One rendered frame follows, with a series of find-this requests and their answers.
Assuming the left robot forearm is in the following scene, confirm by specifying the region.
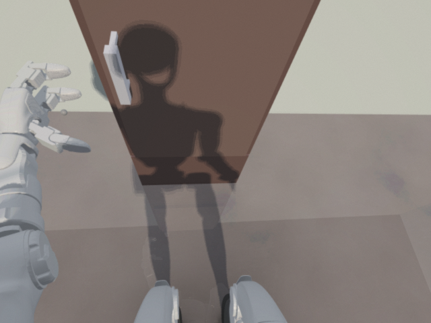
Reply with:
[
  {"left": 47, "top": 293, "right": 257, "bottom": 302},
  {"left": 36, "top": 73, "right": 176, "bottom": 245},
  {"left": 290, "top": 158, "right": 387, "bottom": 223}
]
[{"left": 0, "top": 133, "right": 44, "bottom": 238}]

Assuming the left robot hand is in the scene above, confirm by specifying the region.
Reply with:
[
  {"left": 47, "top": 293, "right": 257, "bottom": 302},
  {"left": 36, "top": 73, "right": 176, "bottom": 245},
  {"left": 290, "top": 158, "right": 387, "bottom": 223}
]
[{"left": 0, "top": 61, "right": 91, "bottom": 153}]

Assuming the robot thigh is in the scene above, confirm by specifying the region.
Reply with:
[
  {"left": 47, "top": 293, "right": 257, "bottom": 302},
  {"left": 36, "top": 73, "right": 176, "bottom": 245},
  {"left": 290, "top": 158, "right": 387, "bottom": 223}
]
[
  {"left": 134, "top": 285, "right": 179, "bottom": 323},
  {"left": 230, "top": 281, "right": 287, "bottom": 323}
]

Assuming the cupboard door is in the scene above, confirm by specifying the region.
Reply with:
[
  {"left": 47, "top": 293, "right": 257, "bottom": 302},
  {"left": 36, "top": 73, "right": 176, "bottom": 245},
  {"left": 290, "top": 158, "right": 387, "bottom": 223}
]
[{"left": 78, "top": 0, "right": 314, "bottom": 157}]

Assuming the handle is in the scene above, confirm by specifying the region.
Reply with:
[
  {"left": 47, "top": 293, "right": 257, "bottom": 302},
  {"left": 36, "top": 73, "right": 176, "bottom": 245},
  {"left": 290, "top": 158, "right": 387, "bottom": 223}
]
[{"left": 103, "top": 31, "right": 131, "bottom": 105}]

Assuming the robot left thigh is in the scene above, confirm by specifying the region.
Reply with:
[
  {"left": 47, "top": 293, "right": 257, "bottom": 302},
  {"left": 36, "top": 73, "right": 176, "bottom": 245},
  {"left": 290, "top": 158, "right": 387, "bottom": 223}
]
[{"left": 134, "top": 285, "right": 179, "bottom": 323}]

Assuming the left robot upper arm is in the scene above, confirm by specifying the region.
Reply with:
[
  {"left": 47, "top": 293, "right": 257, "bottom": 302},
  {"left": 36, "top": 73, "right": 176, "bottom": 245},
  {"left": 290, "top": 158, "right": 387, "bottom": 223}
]
[{"left": 0, "top": 229, "right": 59, "bottom": 323}]

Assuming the robot right thigh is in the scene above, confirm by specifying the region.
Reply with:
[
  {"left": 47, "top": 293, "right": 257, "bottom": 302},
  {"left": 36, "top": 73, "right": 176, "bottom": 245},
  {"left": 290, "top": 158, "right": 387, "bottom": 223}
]
[{"left": 230, "top": 281, "right": 287, "bottom": 323}]

